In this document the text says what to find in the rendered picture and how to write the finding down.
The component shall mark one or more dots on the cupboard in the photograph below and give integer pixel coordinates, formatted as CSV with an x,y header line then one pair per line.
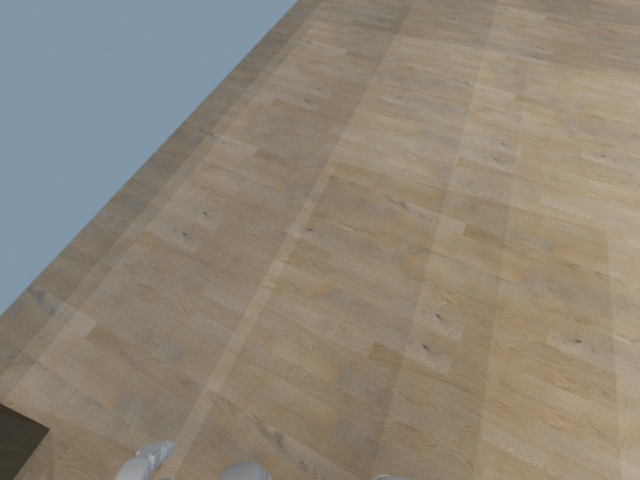
x,y
19,437

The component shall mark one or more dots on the robot left hand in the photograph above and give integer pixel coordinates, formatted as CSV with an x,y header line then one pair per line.
x,y
146,460

